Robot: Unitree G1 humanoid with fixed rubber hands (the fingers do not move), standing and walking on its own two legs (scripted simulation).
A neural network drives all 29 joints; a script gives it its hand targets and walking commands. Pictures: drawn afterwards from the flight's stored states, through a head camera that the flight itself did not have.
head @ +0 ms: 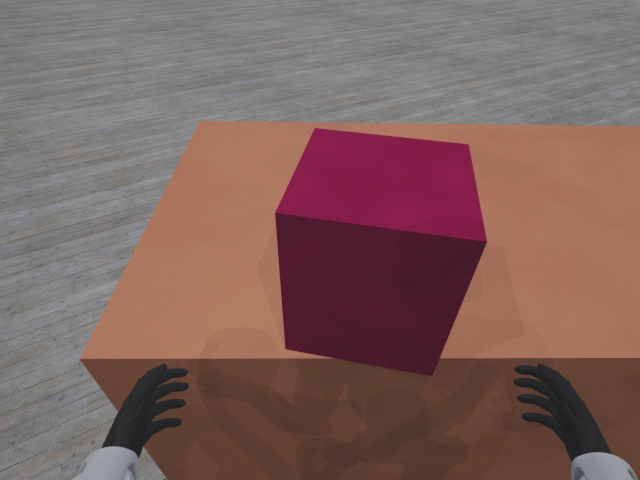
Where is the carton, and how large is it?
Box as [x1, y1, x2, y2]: [275, 128, 486, 375]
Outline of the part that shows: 315,128 275,212 285,348 431,375 486,242 468,144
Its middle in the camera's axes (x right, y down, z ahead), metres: +0.07 +0.01 +0.54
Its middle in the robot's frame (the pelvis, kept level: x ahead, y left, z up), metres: +0.40 -0.05 +0.10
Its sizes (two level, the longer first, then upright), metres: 0.210 0.200 0.250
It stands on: a pedestal, 0.76 m high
